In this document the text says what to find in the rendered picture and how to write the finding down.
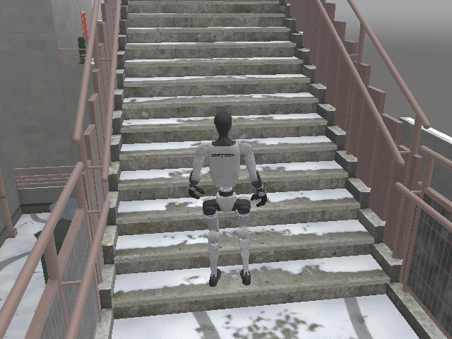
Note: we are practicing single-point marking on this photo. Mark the stairs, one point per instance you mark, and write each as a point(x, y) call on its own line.
point(183, 276)

